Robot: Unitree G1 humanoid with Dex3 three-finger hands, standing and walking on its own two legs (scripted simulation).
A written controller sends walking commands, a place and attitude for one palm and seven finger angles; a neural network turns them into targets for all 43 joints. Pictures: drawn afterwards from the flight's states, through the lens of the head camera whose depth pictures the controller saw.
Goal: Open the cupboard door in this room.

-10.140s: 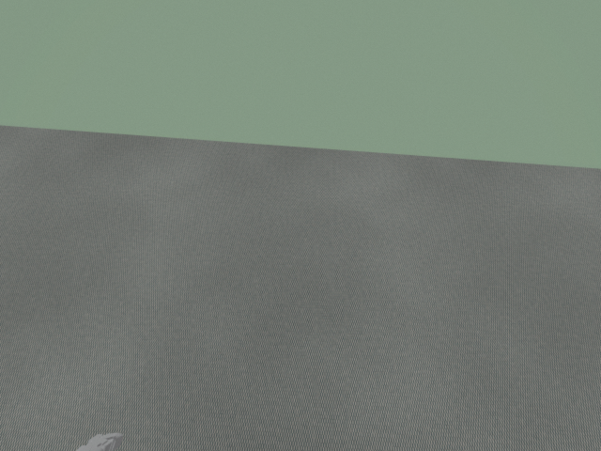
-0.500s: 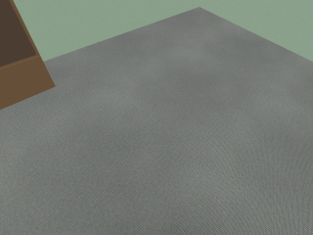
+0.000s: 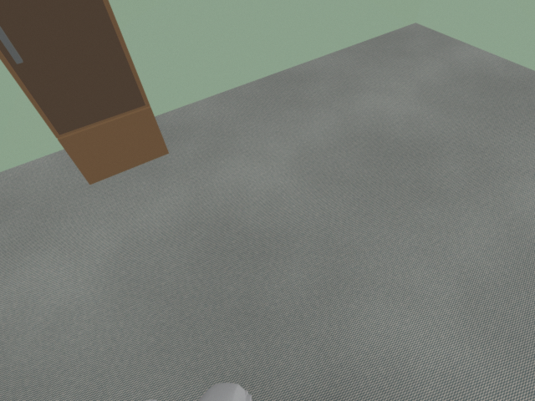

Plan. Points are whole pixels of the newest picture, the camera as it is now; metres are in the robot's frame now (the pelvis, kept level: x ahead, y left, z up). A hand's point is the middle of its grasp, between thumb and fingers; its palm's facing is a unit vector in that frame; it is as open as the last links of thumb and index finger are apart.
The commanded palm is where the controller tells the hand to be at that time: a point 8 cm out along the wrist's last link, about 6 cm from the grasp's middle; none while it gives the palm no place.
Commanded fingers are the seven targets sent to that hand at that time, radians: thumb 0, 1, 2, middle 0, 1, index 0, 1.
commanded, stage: turn or walk to find it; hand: left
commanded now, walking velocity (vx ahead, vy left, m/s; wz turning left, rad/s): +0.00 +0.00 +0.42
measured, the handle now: (8, 43) +1.26 +1.02 +0.01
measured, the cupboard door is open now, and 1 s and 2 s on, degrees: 0 0 0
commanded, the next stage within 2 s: stand and wait in 0.08 s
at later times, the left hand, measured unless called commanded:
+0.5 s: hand out of the picture -0.04 +0.24 -0.17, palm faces +0.15 -0.96 -0.23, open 7.4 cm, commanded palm none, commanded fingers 0.00 0.90 0.90 -0.20 -0.30 -0.20 -0.30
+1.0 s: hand out of the picture -0.02 +0.24 -0.18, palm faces +0.22 -0.95 -0.23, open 7.4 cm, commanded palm none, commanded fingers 0.00 0.90 0.90 -0.20 -0.30 -0.20 -0.30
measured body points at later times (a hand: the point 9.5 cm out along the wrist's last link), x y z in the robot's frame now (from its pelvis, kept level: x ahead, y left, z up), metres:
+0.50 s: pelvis -0.02 +0.04 +0.00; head -0.01 +0.05 +0.45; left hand -0.04 +0.29 -0.16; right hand +0.08 -0.18 -0.14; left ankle -0.05 +0.15 -0.74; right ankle -0.03 -0.10 -0.71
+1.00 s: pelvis -0.05 +0.03 -0.01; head -0.01 +0.04 +0.44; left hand -0.03 +0.29 -0.16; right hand -0.01 -0.21 -0.16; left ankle -0.05 +0.15 -0.74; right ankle -0.05 -0.09 -0.71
